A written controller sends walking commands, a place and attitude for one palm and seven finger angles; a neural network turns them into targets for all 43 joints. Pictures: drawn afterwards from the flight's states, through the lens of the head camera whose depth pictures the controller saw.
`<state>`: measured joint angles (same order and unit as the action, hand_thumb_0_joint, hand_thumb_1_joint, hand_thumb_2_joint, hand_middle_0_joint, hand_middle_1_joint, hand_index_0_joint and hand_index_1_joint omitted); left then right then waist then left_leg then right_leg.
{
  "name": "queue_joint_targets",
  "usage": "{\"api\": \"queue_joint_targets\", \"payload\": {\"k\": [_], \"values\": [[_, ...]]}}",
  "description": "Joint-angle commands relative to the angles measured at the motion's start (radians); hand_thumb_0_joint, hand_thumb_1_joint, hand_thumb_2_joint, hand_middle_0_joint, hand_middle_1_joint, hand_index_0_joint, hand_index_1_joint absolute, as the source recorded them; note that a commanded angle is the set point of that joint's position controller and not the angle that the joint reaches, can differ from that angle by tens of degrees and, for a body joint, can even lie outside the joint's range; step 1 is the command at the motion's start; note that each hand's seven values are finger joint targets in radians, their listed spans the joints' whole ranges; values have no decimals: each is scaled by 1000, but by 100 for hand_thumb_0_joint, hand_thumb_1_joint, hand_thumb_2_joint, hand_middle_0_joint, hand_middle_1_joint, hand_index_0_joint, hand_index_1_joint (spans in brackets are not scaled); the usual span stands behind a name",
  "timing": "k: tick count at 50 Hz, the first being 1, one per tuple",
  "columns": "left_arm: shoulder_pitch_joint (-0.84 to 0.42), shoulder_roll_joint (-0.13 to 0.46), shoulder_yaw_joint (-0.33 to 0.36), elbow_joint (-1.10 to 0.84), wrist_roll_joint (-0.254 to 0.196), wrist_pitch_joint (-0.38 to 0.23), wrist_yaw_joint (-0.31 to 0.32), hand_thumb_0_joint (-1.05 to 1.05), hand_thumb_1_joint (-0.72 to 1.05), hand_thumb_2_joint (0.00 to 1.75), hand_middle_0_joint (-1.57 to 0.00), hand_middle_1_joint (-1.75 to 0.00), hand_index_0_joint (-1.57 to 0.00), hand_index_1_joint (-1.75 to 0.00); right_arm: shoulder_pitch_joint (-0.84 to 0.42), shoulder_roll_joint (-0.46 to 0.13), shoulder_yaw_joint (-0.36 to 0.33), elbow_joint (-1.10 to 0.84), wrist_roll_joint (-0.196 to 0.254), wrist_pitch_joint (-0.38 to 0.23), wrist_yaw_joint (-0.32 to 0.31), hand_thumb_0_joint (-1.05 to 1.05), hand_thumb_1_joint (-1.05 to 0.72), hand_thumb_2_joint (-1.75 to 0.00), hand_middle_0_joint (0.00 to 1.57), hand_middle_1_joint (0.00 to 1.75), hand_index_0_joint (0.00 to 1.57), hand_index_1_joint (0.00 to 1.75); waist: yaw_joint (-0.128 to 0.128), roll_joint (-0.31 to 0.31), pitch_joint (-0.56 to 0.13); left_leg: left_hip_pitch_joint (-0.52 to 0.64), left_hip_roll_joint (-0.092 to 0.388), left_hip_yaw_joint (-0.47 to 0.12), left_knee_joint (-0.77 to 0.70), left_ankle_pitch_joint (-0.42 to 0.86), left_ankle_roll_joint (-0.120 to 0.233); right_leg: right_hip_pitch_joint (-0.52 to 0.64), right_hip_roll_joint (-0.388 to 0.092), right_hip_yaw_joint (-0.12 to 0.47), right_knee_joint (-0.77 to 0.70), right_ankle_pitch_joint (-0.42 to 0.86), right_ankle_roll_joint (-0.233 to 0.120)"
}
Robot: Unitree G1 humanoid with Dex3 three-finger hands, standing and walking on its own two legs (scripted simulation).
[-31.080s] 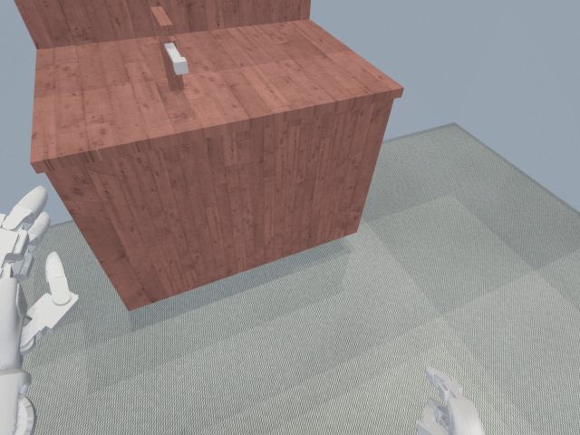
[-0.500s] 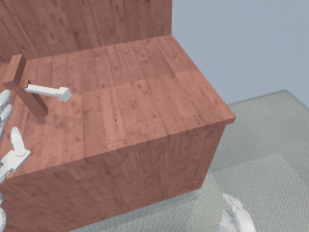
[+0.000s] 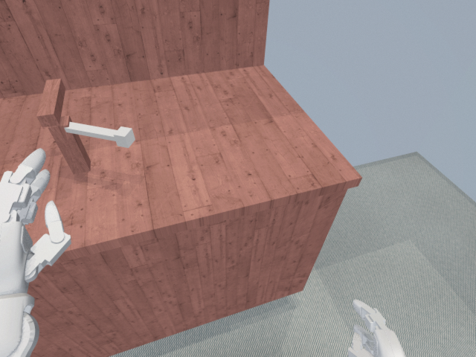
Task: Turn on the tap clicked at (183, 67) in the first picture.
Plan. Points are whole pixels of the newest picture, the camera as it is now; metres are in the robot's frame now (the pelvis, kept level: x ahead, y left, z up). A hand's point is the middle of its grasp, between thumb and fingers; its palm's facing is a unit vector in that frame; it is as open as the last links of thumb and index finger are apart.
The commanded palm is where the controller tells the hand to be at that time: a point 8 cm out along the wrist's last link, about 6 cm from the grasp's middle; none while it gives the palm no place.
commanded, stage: come to a stop and stand still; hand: left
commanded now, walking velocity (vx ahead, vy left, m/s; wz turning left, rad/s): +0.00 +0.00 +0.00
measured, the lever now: (124, 137) +0.47 +0.27 +0.12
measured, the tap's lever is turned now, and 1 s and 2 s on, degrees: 58 58 58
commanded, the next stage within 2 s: look again from close up in 0.38 s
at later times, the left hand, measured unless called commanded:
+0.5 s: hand (35, 259) +0.19 +0.27 +0.15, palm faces +0.43 -0.84 -0.34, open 7.4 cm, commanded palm +0.12 +0.30 +0.18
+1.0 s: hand (62, 222) +0.24 +0.26 +0.16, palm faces +0.40 -0.84 -0.37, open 7.4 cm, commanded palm +0.17 +0.29 +0.18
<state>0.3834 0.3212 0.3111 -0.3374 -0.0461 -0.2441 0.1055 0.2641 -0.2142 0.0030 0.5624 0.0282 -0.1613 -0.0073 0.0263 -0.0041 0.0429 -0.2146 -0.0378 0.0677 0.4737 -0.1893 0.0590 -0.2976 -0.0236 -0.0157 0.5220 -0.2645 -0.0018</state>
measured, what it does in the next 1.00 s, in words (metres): steps on the spot: right foot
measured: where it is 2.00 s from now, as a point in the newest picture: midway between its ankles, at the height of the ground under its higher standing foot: outside the picture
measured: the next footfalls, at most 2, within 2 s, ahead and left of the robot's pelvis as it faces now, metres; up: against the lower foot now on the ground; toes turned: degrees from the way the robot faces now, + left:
right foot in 0.60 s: +0.03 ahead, -0.10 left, +0.00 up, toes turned +0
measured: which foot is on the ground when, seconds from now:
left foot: down 0.00-1.00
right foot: down 0.00-0.44, up 0.46-0.58, down 0.60-1.00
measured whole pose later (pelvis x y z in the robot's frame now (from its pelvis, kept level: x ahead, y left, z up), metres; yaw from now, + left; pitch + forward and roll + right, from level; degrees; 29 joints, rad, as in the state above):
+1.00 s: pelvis +0.02 +0.01 +0.01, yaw +2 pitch +0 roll -1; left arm 0.41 0.36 0.34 -0.46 -0.04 -0.16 0.10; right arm 0.18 -0.20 0.04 0.56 0.00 -0.11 -0.03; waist 0.03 -0.02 0.05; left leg -0.25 -0.04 0.05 0.41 -0.17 0.06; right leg -0.14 0.04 0.00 0.39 -0.25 -0.03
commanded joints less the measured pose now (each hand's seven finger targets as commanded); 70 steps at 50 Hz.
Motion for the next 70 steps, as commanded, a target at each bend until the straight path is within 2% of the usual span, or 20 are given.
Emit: {"api": "queue_joint_targets", "payload": {"k": [1, 4, 6, 9, 15, 19, 23, 29, 31, 35, 42, 48, 59, 60, 61, 62, 63, 66, 68, 70], "values": [[-198, 322, 221, -282, 14, -71, 26, 0, 90, 90, -20, -30, -20, -30, -138, -121, -31, -168, 0, -55, -12, 0, -90, -90, 20, 30, 20, 30, 15, 0, -54, -260, 190, -196, -285, -399, 13, 218, 4, 15, 29, -60, 14], [-291, 265, 192, -307, 35, -82, 15, 0, 90, 90, -20, -30, -20, -30, -139, -107, -32, -170, -8, -64, -9, 0, -90, -90, 20, 30, 20, 30, 12, 213, -38, -408, 217, -211, -354, -603, 37, 321, 30, -4, 141, -50, 9], [-320, 264, 181, -340, 34, -86, 7, 0, 90, 90, -20, -30, -20, -30, -141, -98, -33, -169, -8, -75, 0, 0, -90, -90, 20, 30, 20, 30, 12, 255, -43, -406, 207, -180, -338, -598, 28, 333, 36, -21, 150, -31, 6], [-248, 205, 135, -300, 35, -85, 0, 0, 90, 90, -20, -30, -20, -30, -133, -89, -32, -151, -10, -89, 15, 0, -90, -90, 20, 30, 20, 30, 17, 153, -60, -336, 171, -144, -247, -529, 8, 310, 26, -3, 38, -74, -17], [-124, 151, 89, -216, 23, -39, -14, 0, 90, 90, -20, -30, -20, -30, -85, -97, -29, -106, -24, -66, 7, 0, -90, -90, 20, 30, 20, 30, -10, -141, -17, 78, 19, -60, 164, -228, -58, -245, -115, 277, -360, -442, -93], [-183, 174, 115, -213, 18, -22, -9, 0, 90, 90, -20, -30, -20, -30, -112, -101, -20, -104, -20, -47, -10, 0, -90, -90, 20, 30, 20, 30, -14, -21, -39, -6, 66, -142, -76, -274, -52, -92, -4, 137, -199, -309, -24], [-225, 194, 146, -349, 36, -36, -3, 0, 90, 90, -20, -30, -20, -30, -150, -100, -32, -149, -15, -50, -17, 0, -90, -90, 20, 30, 20, 30, 4, 250, -79, -180, 218, -305, -368, -562, -7, 129, 87, 26, 195, -100, 13], [-63, 204, 155, -400, 37, -34, 8, 0, 90, 90, -20, -30, -20, -30, -148, -100, -29, -168, -29, -61, 5, 0, -90, -90, 20, 30, 20, 30, 10, 149, -112, -86, 168, -207, -270, -363, -29, 232, 59, 7, -146, -52, -21], [-41, 209, 165, -349, 32, -23, 9, 0, 90, 90, -20, -30, -20, -30, -163, -106, -28, -164, -44, -50, 6, 0, -90, -90, 20, 30, 20, 30, 0, 117, -74, -70, 114, -169, -213, -257, -73, 194, 24, 70, -240, -38, -48], [-17, 169, 135, -237, 17, -6, 9, 0, 90, 90, -20, -30, -20, -30, -125, -108, -29, -134, -34, -34, -10, 0, -90, -90, 20, 30, 20, 30, -6, -15, -90, 78, 78, -132, -57, -85, -56, -5, -37, 188, -324, -132, -62], [-84, 200, 128, -316, 8, 3, 15, 0, 90, 90, -20, -30, -20, -30, -165, -104, -13, -140, -27, -20, -36, 0, -90, -90, 20, 30, 20, 30, 1, 72, -167, 112, 123, -175, -171, 86, -48, 112, 20, 67, -169, 138, -15], [-22, 219, 146, -382, -1, 1, 24, 0, 90, 90, -20, -30, -20, -30, -154, -101, -11, -159, -26, -8, -36, 0, -90, -90, 20, 30, 20, 30, 5, 94, -226, 162, 103, -120, -56, 481, -62, 149, 5, 63, -146, 370, -17], [37, 193, 142, -318, -22, 21, 22, 0, 90, 90, -20, -30, -20, -30, -151, -107, -20, -169, -18, 40, -47, 0, -90, -90, 20, 30, 20, 30, -7, 42, -216, 144, 101, -111, -76, 300, -49, 125, -6, 84, -202, 322, -4], [-1051, 1019, 703, -600, 133, -110, 19, 0, 90, 90, -20, -30, -20, -30, -23, -173, -49, -162, -64, -21, -24, 0, -90, -90, 20, 30, 20, 30, -25, -94, 37, 6, 141, -103, 53, 238, -1, -142, -63, 120, -228, 375, 93], [-656, 596, 470, -116, 47, -49, 9, 0, 90, 90, -20, -30, -20, -30, -132, -81, -34, -76, 3, 0, -29, 0, -90, -90, 20, 30, 20, 30, 13, 203, -129, 143, 186, -120, 31, 387, -22, -100, -124, 69, -68, 269, -53], [-450, 391, 297, -171, 35, -28, -4, 0, 90, 90, -20, -30, -20, -30, -140, -102, -50, -122, -28, 5, -14, 0, -90, -90, 20, 30, 20, 30, 14, 182, -195, 203, 143, -117, 11, 437, -39, -7, -51, 93, -26, 319, -56], [-346, 294, 211, -85, 22, -6, -15, 0, 90, 90, -20, -30, -20, -30, -119, -130, -59, -143, -17, -7, -4, 0, -90, -90, 20, 30, 20, 30, 12, 200, -270, 251, 140, -89, 27, 422, -17, 12, -33, 111, -8, 296, -27], [-40, 97, 60, -207, -9, 26, -39, 0, 90, 90, -20, -30, -20, -30, -100, -114, -72, -185, 19, 2, 49, 0, -90, -90, 20, 30, 20, 30, 16, 177, -349, 288, 191, -152, 27, 451, 46, 25, -8, 80, 76, 162, 37], [37, 119, 56, -313, 0, 46, -43, 0, 90, 90, -20, -30, -20, -30, -131, -120, -60, -222, 24, 15, 63, 0, -90, -90, 20, 30, 20, 30, 18, 46, -253, 109, 210, -163, 0, 292, 35, 89, -7, 65, -18, 75, 27], [56, 199, 131, -308, 4, 55, -25, 0, 90, 90, -20, -30, -20, -30, -160, -119, -51, -234, 25, 25, 41, 0, -90, -90, 20, 30, 20, 30, 8, -163, -136, -27, 134, -108, 26, -63, -16, 67, -55, 145, -178, 67, -3]]}}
